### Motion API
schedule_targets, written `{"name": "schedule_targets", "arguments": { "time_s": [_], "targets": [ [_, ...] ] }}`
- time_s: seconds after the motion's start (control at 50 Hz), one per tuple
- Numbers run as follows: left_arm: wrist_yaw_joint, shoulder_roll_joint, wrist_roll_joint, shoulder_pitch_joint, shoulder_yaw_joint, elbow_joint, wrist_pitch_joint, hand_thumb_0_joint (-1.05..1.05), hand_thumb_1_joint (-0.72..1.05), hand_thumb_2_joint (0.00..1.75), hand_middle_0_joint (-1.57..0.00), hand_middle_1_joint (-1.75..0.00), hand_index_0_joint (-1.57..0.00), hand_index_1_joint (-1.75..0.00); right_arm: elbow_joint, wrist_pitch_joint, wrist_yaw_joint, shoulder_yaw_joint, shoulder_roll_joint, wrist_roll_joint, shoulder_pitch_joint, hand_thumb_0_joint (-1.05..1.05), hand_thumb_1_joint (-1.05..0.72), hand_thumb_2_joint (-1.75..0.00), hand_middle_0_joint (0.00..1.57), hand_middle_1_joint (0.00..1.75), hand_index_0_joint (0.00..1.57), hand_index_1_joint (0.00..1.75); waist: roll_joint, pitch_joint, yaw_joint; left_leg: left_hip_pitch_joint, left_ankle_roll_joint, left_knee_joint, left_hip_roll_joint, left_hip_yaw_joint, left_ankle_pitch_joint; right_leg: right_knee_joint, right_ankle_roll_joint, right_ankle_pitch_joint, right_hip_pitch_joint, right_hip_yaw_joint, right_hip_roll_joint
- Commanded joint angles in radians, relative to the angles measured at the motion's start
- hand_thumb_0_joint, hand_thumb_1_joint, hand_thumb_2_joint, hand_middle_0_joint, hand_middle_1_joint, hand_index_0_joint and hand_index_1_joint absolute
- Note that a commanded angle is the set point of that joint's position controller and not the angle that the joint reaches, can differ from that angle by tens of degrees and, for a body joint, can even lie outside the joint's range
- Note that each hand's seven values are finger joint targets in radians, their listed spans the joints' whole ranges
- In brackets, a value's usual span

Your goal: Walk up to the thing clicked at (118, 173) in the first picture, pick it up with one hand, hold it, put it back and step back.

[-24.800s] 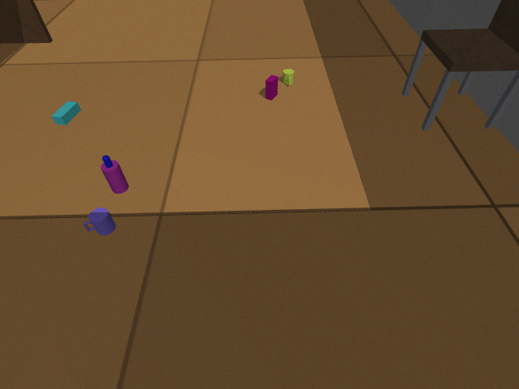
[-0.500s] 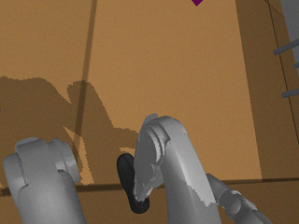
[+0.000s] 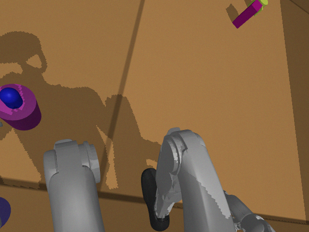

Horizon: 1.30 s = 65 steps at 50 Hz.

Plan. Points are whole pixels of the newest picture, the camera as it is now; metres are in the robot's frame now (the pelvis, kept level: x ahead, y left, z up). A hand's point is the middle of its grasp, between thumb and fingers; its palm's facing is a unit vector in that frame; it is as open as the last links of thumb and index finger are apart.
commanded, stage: rise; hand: left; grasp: from the side
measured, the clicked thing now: (18, 107) +0.42 +0.30 -0.19
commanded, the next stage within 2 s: home in 0.10 s
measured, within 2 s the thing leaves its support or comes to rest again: rests again in 0.52 s
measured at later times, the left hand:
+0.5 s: hand out of the picture +0.35 +0.42 +0.03, palm faces +0.37 -0.78 -0.51, open 17.4 cm
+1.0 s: hand out of the picture +0.26 +0.29 +0.22, palm faces +0.34 -0.85 -0.41, open 17.4 cm
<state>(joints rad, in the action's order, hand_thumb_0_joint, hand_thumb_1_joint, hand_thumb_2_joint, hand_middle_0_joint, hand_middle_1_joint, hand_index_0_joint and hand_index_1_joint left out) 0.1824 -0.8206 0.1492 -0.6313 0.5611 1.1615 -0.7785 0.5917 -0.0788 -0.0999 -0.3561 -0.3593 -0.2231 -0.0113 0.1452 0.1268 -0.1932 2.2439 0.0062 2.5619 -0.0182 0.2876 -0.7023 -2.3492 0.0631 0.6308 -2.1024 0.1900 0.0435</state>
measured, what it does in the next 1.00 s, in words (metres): rises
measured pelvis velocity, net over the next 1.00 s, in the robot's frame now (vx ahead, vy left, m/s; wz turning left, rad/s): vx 0.06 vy -0.01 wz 0.22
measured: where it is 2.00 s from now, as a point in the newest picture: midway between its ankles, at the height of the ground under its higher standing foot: (120, 224)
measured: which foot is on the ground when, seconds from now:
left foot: down 0.00-1.00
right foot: down 0.00-1.00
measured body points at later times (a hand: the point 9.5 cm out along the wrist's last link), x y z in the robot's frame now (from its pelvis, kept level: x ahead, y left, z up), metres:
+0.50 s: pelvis +0.01 -0.01 +0.09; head +0.21 +0.07 +0.48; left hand +0.33 +0.46 +0.06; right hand +0.15 -0.26 -0.04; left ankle +0.08 +0.12 -0.27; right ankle +0.13 -0.13 -0.27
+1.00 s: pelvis +0.06 -0.01 +0.33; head +0.16 +0.04 +0.76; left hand +0.24 +0.33 +0.25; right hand +0.29 -0.22 +0.24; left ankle +0.08 +0.12 -0.27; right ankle +0.13 -0.13 -0.27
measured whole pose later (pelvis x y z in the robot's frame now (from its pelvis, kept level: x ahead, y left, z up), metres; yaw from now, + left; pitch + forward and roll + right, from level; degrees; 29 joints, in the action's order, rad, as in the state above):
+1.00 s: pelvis +0.06 -0.01 +0.33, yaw +12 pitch +22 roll -3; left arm -0.16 -0.34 -0.01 0.06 0.15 0.41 0.13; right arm 0.52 -0.01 0.12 -0.01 -0.24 0.05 0.16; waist -0.01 -0.17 -0.05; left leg 1.21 -0.02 1.40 -0.04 0.06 -0.58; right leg -1.35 0.01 0.56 -1.17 0.05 -0.01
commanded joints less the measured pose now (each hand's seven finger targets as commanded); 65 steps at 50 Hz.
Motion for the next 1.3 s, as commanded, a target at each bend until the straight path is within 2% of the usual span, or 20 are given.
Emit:
{"name": "schedule_targets", "arguments": {
  "time_s": [0.0,0.02,0.04,0.08,0.1,0.14,0.16,0.18,0.22,0.26,0.28,0.38,0.5,0.56,0.64,0.72,0.84,0.88,1.04,1.28],
  "targets": [
    [0.029,-0.155,0.036,-0.341,0.000,-0.198,-0.021,0.00,-0.61,0.04,-0.02,-0.05,-0.05,-0.03,-0.027,0.009,0.027,0.151,-0.295,0.036,0.077,0.00,-0.87,-0.89,0.20,0.30,0.20,0.30,-0.429,-0.565,-0.071,-0.392,-0.008,-0.352,-0.044,-0.068,0.055,0.171,-0.085,-0.119,0.184,0.069,0.030],
    [0.023,-0.149,0.022,-0.371,-0.012,-0.184,-0.022,0.00,-0.53,0.05,-0.04,0.00,-0.04,0.00,-0.028,0.011,0.026,0.153,-0.287,0.038,0.083,0.00,-0.83,-0.89,0.20,0.30,0.20,0.30,-0.410,-0.541,-0.088,-0.370,-0.005,-0.355,-0.041,-0.064,0.027,0.174,-0.086,-0.096,0.167,0.068,0.028],
    [-0.020,-0.458,-0.153,-0.318,0.076,-0.212,0.051,0.00,-0.53,0.06,-0.08,-0.07,-0.07,-0.07,0.024,-0.008,0.037,0.221,-0.283,0.075,0.135,0.00,-0.91,-0.92,0.20,0.30,0.20,0.30,-0.512,-0.658,0.013,-0.496,-0.008,-0.428,-0.035,-0.102,0.070,0.214,-0.093,-0.090,0.195,0.037,0.016],
    [-0.034,-0.282,-0.142,-0.414,-0.002,-0.171,0.116,0.00,-0.53,0.07,-0.08,-0.07,-0.07,-0.08,0.002,-0.023,0.032,0.224,-0.256,0.088,0.133,0.00,-0.95,-0.92,0.20,0.30,0.20,0.30,-0.550,-0.663,-0.027,-0.519,-0.018,-0.463,-0.046,-0.102,0.057,0.205,-0.099,-0.077,0.138,0.030,0.016],
    [-0.047,-0.308,-0.152,-0.460,0.011,-0.241,0.130,0.00,-0.55,0.08,-0.07,-0.06,-0.06,-0.07,-0.001,-0.031,0.030,0.226,-0.251,0.093,0.151,0.00,-0.94,-0.92,0.20,0.30,0.20,0.30,-0.555,-0.677,-0.022,-0.524,-0.017,-0.477,-0.042,-0.105,0.044,0.218,-0.100,-0.070,0.145,0.032,0.015],
    [-0.069,-0.308,-0.182,-0.315,0.024,-0.224,0.195,0.00,-0.56,0.08,-0.08,-0.06,-0.07,-0.08,-0.017,-0.037,0.034,0.251,-0.243,0.106,0.156,0.00,-0.96,-0.92,0.20,0.30,0.20,0.30,-0.590,-0.720,0.025,-0.569,-0.020,-0.508,-0.038,-0.130,0.056,0.238,-0.102,-0.067,0.165,0.014,0.010],
    [-0.081,-0.407,-0.197,-0.382,0.072,-0.367,0.212,0.00,-0.55,0.07,-0.08,-0.07,-0.07,-0.07,-0.016,-0.044,0.034,0.260,-0.237,0.112,0.180,0.00,-0.96,-0.92,0.20,0.30,0.20,0.30,-0.638,-0.792,0.068,-0.608,-0.023,-0.519,-0.034,-0.144,0.090,0.234,-0.105,-0.081,0.182,0.001,0.006],
    [-0.091,-0.417,-0.215,-0.302,0.088,-0.335,0.247,0.00,-0.56,0.08,-0.09,-0.08,-0.08,-0.09,-0.009,-0.055,0.036,0.281,-0.236,0.119,0.192,0.00,-0.98,-0.93,0.20,0.30,0.20,0.30,-0.662,-0.830,0.087,-0.649,-0.026,-0.526,-0.032,-0.158,0.125,0.235,-0.107,-0.094,0.175,-0.012,0.004],
    [-0.097,-0.344,-0.229,-0.313,0.045,-0.348,0.303,0.00,-0.56,0.05,-0.05,-0.05,-0.05,-0.05,-0.010,-0.070,0.036,0.301,-0.224,0.132,0.204,0.00,-0.90,-0.90,0.20,0.30,0.20,0.30,-0.663,-0.812,0.069,-0.655,-0.026,-0.555,-0.033,-0.154,0.152,0.235,-0.113,-0.105,0.145,-0.017,0.001],
    [-0.119,-0.346,-0.238,-0.224,0.086,-0.338,0.355,0.00,-0.56,0.05,-0.05,-0.05,-0.05,-0.05,-0.003,-0.080,0.042,0.319,-0.206,0.151,0.224,0.00,-0.90,-0.90,0.20,0.30,0.20,0.30,-0.596,-0.828,0.097,-0.660,-0.022,-0.554,-0.028,-0.163,0.224,0.261,-0.113,-0.136,0.158,-0.026,0.002],
    [-0.123,-0.304,-0.241,-0.174,0.060,-0.322,0.387,0.00,-0.56,0.05,-0.05,-0.05,-0.05,-0.05,-0.016,-0.087,0.045,0.328,-0.197,0.161,0.217,0.00,-0.90,-0.90,0.20,0.30,0.20,0.30,-0.545,-0.815,0.094,-0.623,-0.014,-0.564,-0.022,-0.172,0.204,0.286,-0.111,-0.124,0.177,-0.031,-0.001],
    [-0.138,-0.101,-0.233,-0.004,-0.051,-0.394,0.517,0.00,-0.54,0.07,-0.06,-0.06,-0.06,-0.06,-0.057,-0.091,0.055,0.390,-0.170,0.203,0.230,0.00,-0.90,-0.90,0.20,0.30,0.20,0.30,-0.336,-0.832,0.086,-0.586,0.017,-0.652,-0.011,-0.190,0.125,0.425,-0.101,-0.082,0.277,-0.060,-0.004],
    [-0.189,-0.037,-0.205,0.222,-0.119,-0.799,0.641,0.00,-0.53,0.07,-0.05,-0.06,-0.05,-0.06,-0.146,-0.077,0.089,0.433,-0.142,0.253,0.220,0.00,-0.90,-0.90,0.20,0.30,0.20,0.30,-0.293,-0.947,0.146,-0.759,0.022,-0.854,-0.012,-0.202,0.020,0.633,-0.090,-0.007,0.499,-0.105,-0.012],
    [-0.235,-0.069,-0.197,0.255,-0.087,-0.943,0.688,0.00,-0.51,0.08,-0.06,-0.06,-0.06,-0.06,-0.153,-0.055,0.123,0.432,-0.114,0.270,0.215,0.00,-0.89,-0.90,0.20,0.30,0.20,0.30,-0.274,-0.936,0.160,-0.818,0.025,-0.927,-0.014,-0.213,0.019,0.729,-0.087,-0.003,0.622,-0.141,-0.017],
    [-0.285,-0.021,-0.195,0.317,-0.108,-0.948,0.724,0.00,-0.51,0.08,-0.06,-0.06,-0.06,-0.06,-0.152,-0.025,0.168,0.417,-0.060,0.273,0.198,0.00,-0.89,-0.90,0.20,0.30,0.20,0.30,-0.262,-0.873,0.156,-0.889,0.028,-1.004,-0.008,-0.243,0.087,0.843,-0.083,-0.044,0.776,-0.181,-0.024],
    [-0.310,0.139,-0.189,0.423,-0.207,-0.888,0.759,0.00,-0.53,0.07,-0.05,-0.06,-0.05,-0.06,-0.135,0.020,0.206,0.409,-0.032,0.267,0.202,0.00,-0.90,-0.90,0.20,0.30,0.20,0.30,-0.285,-0.770,0.145,-1.026,0.021,-1.100,-0.008,-0.253,0.184,0.938,-0.094,-0.136,0.826,-0.176,-0.023],
    [-0.334,0.304,-0.170,0.554,-0.327,-0.864,0.822,0.00,-0.54,0.06,-0.05,-0.05,-0.05,-0.06,-0.138,0.073,0.224,0.404,-0.019,0.262,0.230,0.00,-0.89,-0.90,0.20,0.30,0.20,0.30,-0.254,-0.673,0.129,-1.217,0.012,-1.267,-0.009,-0.256,0.284,1.115,-0.091,-0.229,1.017,-0.159,-0.030],
    [-0.342,0.308,-0.164,0.599,-0.329,-0.867,0.843,0.00,-0.52,0.07,-0.05,-0.06,-0.05,-0.06,-0.147,0.086,0.227,0.402,-0.017,0.265,0.232,0.00,-0.89,-0.90,0.20,0.30,0.20,0.30,-0.234,-0.652,0.149,-1.266,0.010,-1.322,-0.009,-0.254,0.306,1.169,-0.089,-0.243,1.083,-0.156,-0.032],
    [-0.373,0.374,-0.149,0.742,-0.404,-1.041,0.930,0.00,-0.56,0.05,-0.05,-0.05,-0.05,-0.05,-0.187,0.120,0.258,0.390,0.003,0.266,0.238,0.00,-0.90,-0.90,0.20,0.30,0.20,0.30,-0.245,-0.578,0.154,-1.509,-0.001,-1.515,-0.006,-0.261,0.451,1.349,-0.081,-0.378,1.338,-0.150,-0.032],
    [-0.375,0.506,-0.133,1.068,-0.528,-1.324,1.025,0.00,-0.55,0.05,-0.05,-0.05,-0.05,-0.05,-0.264,0.172,0.295,0.377,0.038,0.257,0.231,0.00,-0.90,-0.90,0.20,0.30,0.20,0.30,-0.183,-0.358,0.165,-1.643,-0.004,-1.731,-0.006,-0.257,0.419,1.528,-0.076,-0.338,1.502,-0.105,-0.011]
  ]
}}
